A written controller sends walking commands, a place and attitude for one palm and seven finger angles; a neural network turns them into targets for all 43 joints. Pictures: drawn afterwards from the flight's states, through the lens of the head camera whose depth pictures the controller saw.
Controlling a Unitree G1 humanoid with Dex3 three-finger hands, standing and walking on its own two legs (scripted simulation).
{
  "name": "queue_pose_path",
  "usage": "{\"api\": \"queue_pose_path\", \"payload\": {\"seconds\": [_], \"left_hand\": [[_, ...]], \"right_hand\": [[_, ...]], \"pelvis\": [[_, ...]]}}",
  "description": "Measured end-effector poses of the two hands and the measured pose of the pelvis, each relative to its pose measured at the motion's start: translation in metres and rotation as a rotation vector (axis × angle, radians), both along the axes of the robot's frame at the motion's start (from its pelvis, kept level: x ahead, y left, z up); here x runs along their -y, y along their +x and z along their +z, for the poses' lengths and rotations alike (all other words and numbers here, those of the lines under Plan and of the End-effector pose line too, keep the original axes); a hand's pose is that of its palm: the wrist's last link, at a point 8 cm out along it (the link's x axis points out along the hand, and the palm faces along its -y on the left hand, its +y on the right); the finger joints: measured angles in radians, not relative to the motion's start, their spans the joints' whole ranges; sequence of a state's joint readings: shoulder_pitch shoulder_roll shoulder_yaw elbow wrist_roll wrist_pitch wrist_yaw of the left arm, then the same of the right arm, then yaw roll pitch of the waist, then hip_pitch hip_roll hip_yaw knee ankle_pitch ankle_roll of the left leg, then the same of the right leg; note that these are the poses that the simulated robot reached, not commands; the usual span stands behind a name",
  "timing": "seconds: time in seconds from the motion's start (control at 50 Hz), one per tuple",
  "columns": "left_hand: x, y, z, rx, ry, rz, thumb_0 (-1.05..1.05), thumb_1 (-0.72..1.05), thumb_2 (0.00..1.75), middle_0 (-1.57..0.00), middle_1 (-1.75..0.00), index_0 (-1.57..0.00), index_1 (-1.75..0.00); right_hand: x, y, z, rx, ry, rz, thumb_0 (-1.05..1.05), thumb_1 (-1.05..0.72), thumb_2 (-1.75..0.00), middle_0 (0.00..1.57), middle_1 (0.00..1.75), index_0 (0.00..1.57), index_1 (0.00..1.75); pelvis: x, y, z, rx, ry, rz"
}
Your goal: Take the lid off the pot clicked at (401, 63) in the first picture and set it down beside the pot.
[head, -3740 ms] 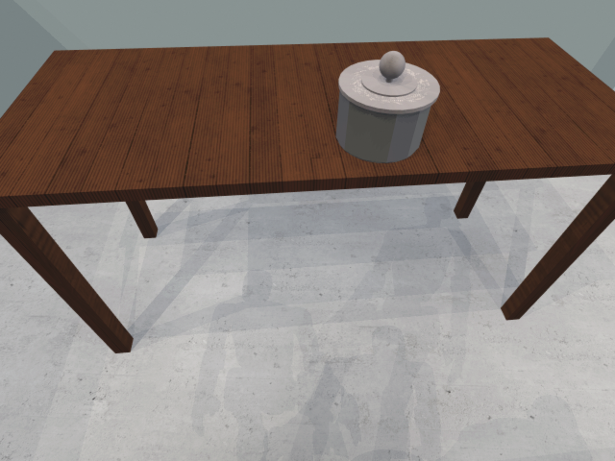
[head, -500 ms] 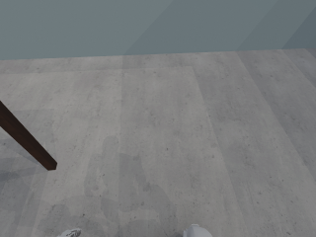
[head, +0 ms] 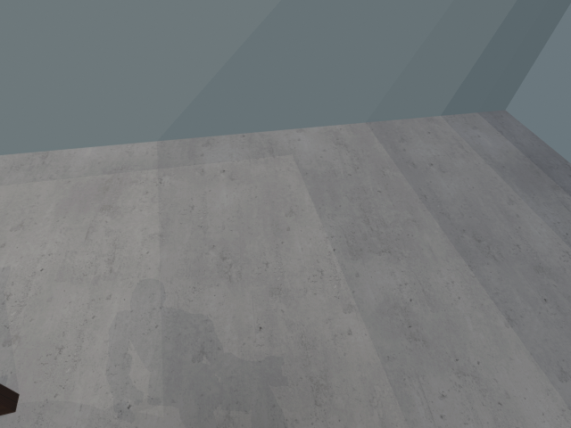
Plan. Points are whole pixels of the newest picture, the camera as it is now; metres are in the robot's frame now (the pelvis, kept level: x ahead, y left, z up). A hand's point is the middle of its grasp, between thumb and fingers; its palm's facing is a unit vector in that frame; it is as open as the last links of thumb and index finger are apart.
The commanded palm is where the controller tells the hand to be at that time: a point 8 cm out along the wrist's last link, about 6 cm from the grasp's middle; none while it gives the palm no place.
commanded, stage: turn to face it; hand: left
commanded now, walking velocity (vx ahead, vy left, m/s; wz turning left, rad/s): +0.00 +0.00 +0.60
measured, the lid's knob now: out of the picture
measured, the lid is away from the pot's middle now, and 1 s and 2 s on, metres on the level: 0.00 0.00 0.00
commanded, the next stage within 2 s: none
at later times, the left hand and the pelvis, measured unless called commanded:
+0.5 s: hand (181, 425) +0.16 +0.16 -0.14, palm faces +0.29 -0.93 -0.23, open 7.3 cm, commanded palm none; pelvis +0.10 -0.04 +0.01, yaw +16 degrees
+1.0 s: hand out of the picture +0.04 +0.22 -0.15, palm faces +0.55 -0.79 -0.27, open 7.4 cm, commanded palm none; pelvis +0.10 -0.01 +0.01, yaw +32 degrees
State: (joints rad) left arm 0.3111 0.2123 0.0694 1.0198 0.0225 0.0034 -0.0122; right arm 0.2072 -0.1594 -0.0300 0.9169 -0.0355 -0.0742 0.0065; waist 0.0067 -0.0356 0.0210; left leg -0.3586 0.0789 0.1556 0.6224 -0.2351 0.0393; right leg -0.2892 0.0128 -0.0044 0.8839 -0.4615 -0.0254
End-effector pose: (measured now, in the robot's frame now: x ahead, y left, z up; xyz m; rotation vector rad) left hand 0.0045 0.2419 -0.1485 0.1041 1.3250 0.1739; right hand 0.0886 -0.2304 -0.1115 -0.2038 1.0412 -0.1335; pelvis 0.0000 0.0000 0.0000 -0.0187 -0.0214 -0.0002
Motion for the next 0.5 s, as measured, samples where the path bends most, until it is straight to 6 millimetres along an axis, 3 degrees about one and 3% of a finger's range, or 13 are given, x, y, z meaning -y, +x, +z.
{"api": "queue_pose_path", "payload": {"seconds": [0.06,0.16,0.24,0.3,0.38,0.5], "left_hand": [[-0.004,0.026,0.005,-0.011,0.001,-0.025,0.01,0.91,0.90,-0.20,-0.30,-0.20,-0.30],[0.005,0.080,0.019,0.050,0.001,-0.027,0.01,0.91,0.90,-0.20,-0.30,-0.20,-0.30],[0.020,0.120,0.023,0.114,0.006,-0.008,0.01,0.91,0.90,-0.20,-0.30,-0.20,-0.30],[0.032,0.144,0.025,0.164,0.023,0.015,0.01,0.91,0.90,-0.20,-0.30,-0.20,-0.30],[0.042,0.154,0.030,0.208,0.053,0.068,0.01,0.91,0.90,-0.20,-0.30,-0.20,-0.30],[0.036,0.127,0.039,0.191,0.096,0.193,0.00,0.92,0.90,-0.20,-0.30,-0.21,-0.30]], "right_hand": [[-0.008,-0.003,0.001,-0.050,0.011,-0.043,0.00,-0.91,-0.90,0.20,0.30,0.20,0.30],[0.000,-0.020,0.001,-0.204,-0.004,-0.077,-0.01,-0.95,-0.90,0.20,0.30,0.20,0.30],[0.008,-0.032,-0.007,-0.342,0.015,-0.073,0.00,-0.94,-0.90,0.20,0.30,0.20,0.30],[0.019,-0.031,-0.019,-0.410,0.037,-0.068,0.00,-0.93,-0.90,0.20,0.30,0.20,0.30],[0.033,-0.004,-0.030,-0.439,0.042,-0.024,0.01,-0.92,-0.90,0.20,0.30,0.20,0.30],[0.038,0.083,-0.021,-0.320,0.016,0.116,0.01,-0.91,-0.90,0.20,0.30,0.20,0.30]], "pelvis": [[-0.002,0.019,0.007,-0.007,0.013,-0.009],[-0.001,0.048,0.017,-0.024,0.010,0.025],[0.010,0.066,0.016,-0.027,0.011,0.082],[0.023,0.080,0.010,-0.026,0.026,0.122],[0.034,0.092,0.006,-0.020,0.024,0.190],[0.038,0.101,0.013,-0.011,0.042,0.276]]}}
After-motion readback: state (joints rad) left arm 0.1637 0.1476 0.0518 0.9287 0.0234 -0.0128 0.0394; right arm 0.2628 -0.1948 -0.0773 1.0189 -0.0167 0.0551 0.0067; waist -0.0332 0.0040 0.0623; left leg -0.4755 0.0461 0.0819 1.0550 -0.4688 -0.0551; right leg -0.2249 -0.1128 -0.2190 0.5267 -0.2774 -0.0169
